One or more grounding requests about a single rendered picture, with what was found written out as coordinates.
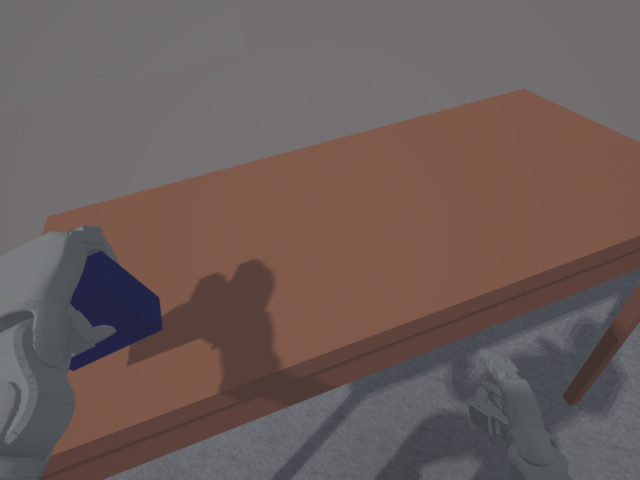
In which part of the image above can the robot right forearm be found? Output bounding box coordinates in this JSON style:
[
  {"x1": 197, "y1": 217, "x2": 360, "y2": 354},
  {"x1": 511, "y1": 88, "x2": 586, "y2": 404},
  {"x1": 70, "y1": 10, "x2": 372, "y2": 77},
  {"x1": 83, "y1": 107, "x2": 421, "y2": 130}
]
[{"x1": 507, "y1": 425, "x2": 573, "y2": 480}]

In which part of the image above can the robot right hand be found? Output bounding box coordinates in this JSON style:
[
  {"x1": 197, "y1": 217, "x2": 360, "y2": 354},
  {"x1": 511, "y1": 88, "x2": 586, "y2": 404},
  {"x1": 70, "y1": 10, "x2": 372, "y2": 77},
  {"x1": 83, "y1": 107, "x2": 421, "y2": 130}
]
[{"x1": 469, "y1": 349, "x2": 545, "y2": 442}]

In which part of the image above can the robot left forearm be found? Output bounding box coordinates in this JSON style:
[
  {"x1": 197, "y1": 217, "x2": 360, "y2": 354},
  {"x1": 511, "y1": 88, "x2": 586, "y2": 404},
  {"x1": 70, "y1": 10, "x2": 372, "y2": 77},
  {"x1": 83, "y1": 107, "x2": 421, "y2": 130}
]
[{"x1": 0, "y1": 301, "x2": 75, "y2": 480}]

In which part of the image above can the sponge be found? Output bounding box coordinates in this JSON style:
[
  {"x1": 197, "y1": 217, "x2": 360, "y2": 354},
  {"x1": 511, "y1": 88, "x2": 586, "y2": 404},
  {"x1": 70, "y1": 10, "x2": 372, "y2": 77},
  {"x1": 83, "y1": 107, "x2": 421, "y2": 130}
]
[{"x1": 69, "y1": 251, "x2": 163, "y2": 371}]

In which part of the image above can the robot left hand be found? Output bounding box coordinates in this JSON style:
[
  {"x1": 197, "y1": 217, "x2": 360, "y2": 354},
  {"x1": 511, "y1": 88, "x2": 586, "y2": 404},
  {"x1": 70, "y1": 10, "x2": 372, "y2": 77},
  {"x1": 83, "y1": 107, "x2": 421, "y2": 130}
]
[{"x1": 0, "y1": 226, "x2": 119, "y2": 358}]

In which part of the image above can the table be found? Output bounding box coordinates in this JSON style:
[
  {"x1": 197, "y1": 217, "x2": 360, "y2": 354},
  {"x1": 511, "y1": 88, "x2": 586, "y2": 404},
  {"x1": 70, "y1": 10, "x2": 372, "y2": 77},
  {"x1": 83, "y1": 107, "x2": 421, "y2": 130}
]
[{"x1": 38, "y1": 89, "x2": 640, "y2": 480}]

